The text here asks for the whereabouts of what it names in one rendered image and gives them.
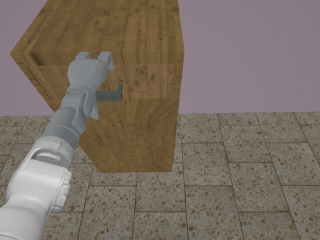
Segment robot left forearm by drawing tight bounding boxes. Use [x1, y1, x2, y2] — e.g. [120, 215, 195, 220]
[5, 85, 96, 203]

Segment drawer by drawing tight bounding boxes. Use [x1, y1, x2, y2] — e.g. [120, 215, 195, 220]
[29, 64, 175, 100]

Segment robot left hand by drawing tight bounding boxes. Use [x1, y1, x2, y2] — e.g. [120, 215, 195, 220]
[67, 51, 115, 120]

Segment left robot upper arm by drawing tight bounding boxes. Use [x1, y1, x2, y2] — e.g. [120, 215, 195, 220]
[0, 159, 72, 240]

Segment cabinet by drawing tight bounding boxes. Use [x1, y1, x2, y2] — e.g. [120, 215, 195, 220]
[10, 0, 185, 173]

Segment handle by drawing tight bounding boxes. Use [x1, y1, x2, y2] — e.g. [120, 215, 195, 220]
[95, 83, 123, 102]

